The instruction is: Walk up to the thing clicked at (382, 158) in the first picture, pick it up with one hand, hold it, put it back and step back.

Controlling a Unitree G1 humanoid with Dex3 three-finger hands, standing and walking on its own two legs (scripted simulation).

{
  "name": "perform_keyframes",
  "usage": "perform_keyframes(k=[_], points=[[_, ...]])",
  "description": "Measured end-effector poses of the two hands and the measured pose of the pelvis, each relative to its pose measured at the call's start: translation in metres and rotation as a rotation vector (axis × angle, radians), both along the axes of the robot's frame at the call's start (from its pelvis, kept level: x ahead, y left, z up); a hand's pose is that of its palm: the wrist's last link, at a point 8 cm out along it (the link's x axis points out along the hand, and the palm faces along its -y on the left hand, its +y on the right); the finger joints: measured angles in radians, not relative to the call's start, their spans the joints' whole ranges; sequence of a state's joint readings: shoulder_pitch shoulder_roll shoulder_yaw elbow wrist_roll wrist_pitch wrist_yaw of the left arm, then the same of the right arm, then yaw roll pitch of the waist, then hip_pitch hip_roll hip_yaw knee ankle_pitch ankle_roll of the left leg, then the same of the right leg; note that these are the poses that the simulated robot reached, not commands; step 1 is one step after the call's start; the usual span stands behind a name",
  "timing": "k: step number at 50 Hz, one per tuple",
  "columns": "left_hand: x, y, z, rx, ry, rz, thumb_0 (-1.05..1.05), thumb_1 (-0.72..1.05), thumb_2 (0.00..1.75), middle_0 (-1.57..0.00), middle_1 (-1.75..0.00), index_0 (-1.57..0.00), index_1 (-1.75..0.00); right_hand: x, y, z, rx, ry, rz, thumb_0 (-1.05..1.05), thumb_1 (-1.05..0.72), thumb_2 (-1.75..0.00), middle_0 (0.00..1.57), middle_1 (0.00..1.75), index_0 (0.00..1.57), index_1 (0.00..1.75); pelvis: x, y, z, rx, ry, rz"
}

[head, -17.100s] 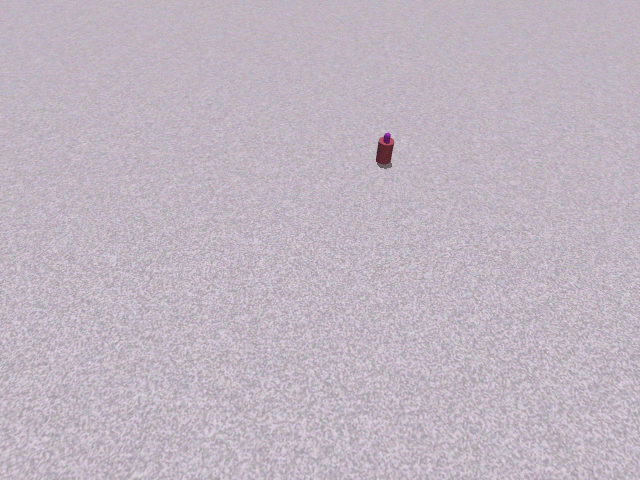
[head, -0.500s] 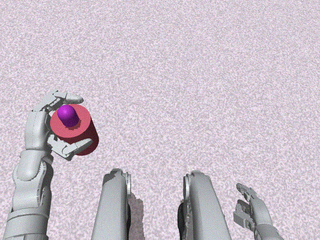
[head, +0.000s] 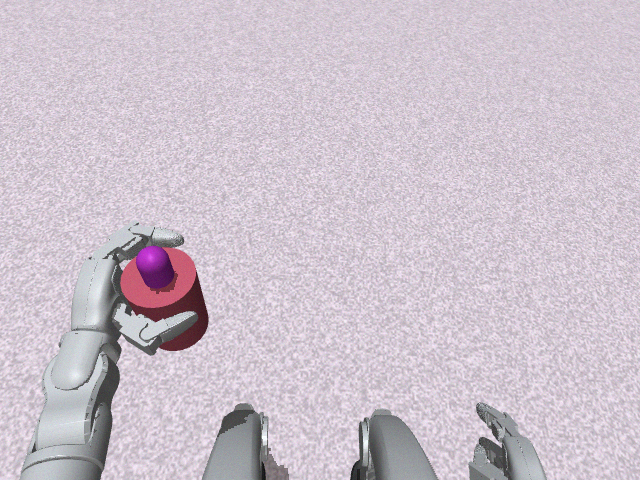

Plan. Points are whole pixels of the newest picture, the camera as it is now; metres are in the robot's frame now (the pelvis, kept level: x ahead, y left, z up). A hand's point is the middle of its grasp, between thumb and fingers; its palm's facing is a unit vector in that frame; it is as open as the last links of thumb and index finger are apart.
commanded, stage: lift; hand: left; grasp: from the side
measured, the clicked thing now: (165, 292) +0.34 +0.19 +0.02
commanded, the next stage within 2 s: hold in 0.84 s
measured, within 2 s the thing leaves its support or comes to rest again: neither
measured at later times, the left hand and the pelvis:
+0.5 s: hand (160, 256) +0.34 +0.17 +0.09, palm faces +0.00 -1.00 -0.01, open 11.0 cm; pelvis +0.02 -0.01 +0.06, yaw +0 degrees
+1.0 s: hand (158, 232) +0.36 +0.17 +0.12, palm faces -0.02 -1.00 +0.00, open 11.0 cm; pelvis +0.03 -0.01 +0.08, yaw +0 degrees
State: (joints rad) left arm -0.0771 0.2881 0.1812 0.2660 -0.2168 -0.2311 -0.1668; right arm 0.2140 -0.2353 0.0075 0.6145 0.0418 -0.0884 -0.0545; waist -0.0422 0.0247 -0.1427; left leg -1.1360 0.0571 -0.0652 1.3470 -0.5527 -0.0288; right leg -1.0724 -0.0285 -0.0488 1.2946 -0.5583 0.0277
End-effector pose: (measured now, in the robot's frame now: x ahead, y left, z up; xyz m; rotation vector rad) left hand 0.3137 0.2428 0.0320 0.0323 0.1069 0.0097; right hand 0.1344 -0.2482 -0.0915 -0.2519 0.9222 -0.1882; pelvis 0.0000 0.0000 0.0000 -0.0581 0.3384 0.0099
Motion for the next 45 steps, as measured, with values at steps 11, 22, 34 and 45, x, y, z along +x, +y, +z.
perform_keyframes(k=[11,22,34,45], points=[[0.003,-0.009,0.036,-0.008,-0.032,-0.003,0.0,-0.53,1.15,-0.67,-1.02,-0.66,-1.03,-0.001,0.005,0.023,0.022,0.007,0.002,0.01,-0.9,-0.89,0.2,0.3,0.2,0.3,0.008,-0.002,0.029,0.015,-0.058,0.0],[0.008,-0.015,0.056,-0.02,-0.021,-0.014,0.0,-0.52,1.15,-0.67,-1.02,-0.66,-1.03,0.013,0.002,0.05,0.012,-0.026,0.006,0.01,-0.89,-0.89,0.2,0.3,0.2,0.3,0.017,-0.005,0.052,0.024,-0.109,-0.001],[0.017,-0.017,0.074,-0.026,-0.036,-0.019,0.0,-0.51,1.13,-0.66,-1.03,-0.65,-1.04,0.02,-0.001,0.064,0.002,-0.017,0.005,0.01,-0.89,-0.89,0.2,0.3,0.2,0.3,0.028,-0.007,0.067,0.029,-0.147,0.001],[0.023,-0.018,0.084,-0.036,-0.038,-0.025,0.0,-0.51,1.13,-0.66,-1.03,-0.65,-1.04,0.016,-0.001,0.07,0.007,0.004,-0.011,0.01,-0.89,-0.89,0.2,0.3,0.2,0.3,0.033,-0.006,0.076,0.031,-0.176,-0.003]])
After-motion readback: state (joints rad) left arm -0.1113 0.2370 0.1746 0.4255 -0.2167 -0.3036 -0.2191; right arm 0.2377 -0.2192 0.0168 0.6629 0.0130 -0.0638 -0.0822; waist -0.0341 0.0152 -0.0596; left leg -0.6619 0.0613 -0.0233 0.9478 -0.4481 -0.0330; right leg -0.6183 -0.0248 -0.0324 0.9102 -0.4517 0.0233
